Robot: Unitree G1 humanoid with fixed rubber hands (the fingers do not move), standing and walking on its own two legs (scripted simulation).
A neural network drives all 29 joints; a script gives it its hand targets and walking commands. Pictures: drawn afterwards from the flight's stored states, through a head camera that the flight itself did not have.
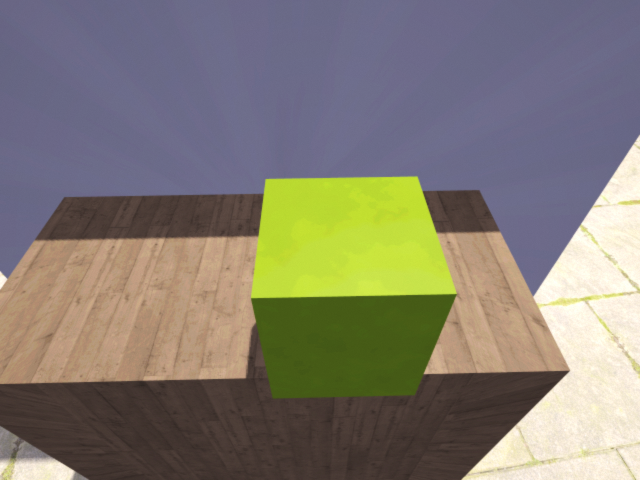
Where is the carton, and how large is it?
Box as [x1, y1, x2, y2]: [251, 177, 456, 398]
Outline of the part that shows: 417,177 266,179 251,300 273,398 414,394 456,294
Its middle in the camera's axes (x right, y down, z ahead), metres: +0.03 +0.08 +0.55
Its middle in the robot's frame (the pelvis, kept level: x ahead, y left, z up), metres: +0.37 -0.01 +0.03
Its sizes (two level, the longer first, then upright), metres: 0.210 0.200 0.250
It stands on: a pedestal, 0.68 m high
